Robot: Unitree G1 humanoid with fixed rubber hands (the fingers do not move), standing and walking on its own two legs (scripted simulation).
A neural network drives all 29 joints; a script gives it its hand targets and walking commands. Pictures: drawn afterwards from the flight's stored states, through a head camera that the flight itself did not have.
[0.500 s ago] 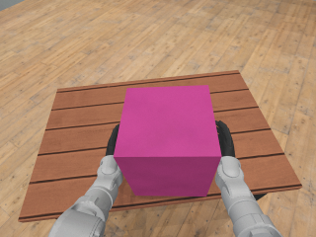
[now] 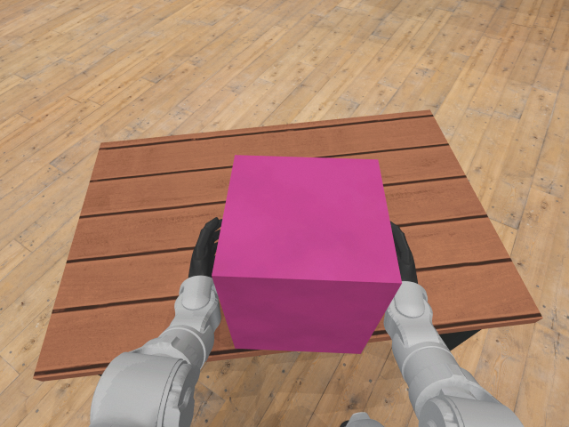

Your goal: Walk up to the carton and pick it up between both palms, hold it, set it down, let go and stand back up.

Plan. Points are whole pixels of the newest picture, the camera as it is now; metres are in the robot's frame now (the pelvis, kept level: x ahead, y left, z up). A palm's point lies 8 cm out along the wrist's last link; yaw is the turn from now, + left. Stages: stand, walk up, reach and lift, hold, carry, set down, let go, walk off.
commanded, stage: set down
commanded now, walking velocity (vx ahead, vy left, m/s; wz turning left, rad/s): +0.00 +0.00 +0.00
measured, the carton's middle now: (301, 260) +0.38 -0.05 -0.02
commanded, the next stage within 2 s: none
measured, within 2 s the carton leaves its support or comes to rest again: rests again in 0.12 s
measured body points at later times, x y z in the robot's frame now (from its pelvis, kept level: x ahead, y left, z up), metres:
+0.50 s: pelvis -0.01 +0.00 -0.02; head +0.09 -0.01 +0.42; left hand +0.44 +0.15 -0.01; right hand +0.37 -0.25 -0.04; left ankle -0.02 +0.10 -0.70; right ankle +0.05 -0.16 -0.70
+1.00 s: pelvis -0.02 -0.02 +0.01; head +0.06 -0.03 +0.45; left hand +0.42 +0.15 +0.07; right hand +0.38 -0.25 +0.05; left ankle -0.02 +0.10 -0.70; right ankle +0.05 -0.16 -0.70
